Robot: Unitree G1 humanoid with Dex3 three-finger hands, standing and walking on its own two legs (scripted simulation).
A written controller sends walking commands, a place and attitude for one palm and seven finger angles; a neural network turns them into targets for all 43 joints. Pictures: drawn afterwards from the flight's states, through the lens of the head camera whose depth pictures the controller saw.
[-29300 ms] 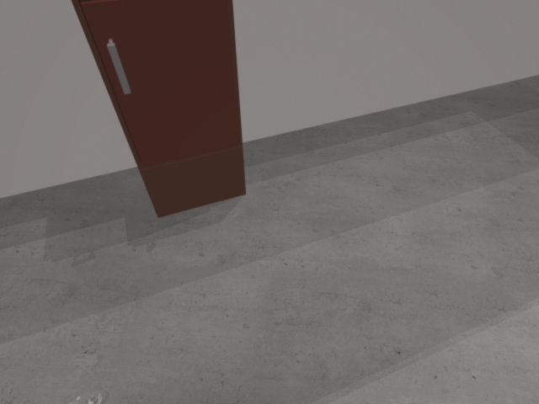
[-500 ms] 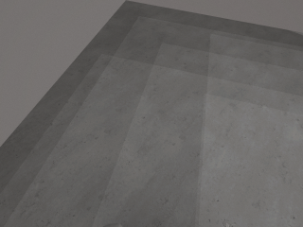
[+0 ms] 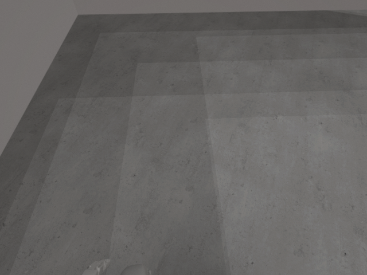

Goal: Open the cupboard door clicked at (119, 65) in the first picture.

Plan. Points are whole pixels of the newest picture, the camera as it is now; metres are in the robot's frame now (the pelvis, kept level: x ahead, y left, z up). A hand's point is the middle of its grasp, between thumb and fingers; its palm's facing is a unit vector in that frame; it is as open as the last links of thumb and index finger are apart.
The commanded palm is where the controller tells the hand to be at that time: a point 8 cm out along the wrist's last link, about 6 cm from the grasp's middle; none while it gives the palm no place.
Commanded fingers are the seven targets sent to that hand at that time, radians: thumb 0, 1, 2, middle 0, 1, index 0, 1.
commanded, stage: walk to a spot facing it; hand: left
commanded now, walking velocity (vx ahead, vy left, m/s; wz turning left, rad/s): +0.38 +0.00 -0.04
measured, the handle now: out of the picture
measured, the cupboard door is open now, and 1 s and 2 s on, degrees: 44 44 44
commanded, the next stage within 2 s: turn to face it in 0.38 s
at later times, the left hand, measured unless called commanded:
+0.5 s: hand (107, 233) +0.25 +0.21 -0.17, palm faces -0.04 -0.99 -0.14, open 7.4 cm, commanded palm none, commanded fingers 0.00 0.90 0.90 -0.20 -0.30 -0.20 -0.30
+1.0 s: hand (124, 175) +0.43 +0.19 -0.18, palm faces +0.14 -0.98 -0.16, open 7.2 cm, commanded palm none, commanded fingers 0.00 0.90 0.90 -0.20 -0.30 -0.20 -0.30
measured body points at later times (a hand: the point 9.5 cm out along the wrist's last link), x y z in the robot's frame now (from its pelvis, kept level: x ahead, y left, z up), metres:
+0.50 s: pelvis +0.23 +0.04 +0.01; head +0.25 +0.06 +0.46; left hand +0.25 +0.27 -0.16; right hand +0.26 -0.20 -0.13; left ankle +0.25 +0.13 -0.73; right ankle +0.21 -0.09 -0.65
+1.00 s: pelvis +0.34 +0.01 -0.01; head +0.37 +0.04 +0.44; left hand +0.42 +0.25 -0.17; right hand +0.40 -0.23 -0.15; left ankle +0.35 +0.11 -0.73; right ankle +0.35 -0.12 -0.73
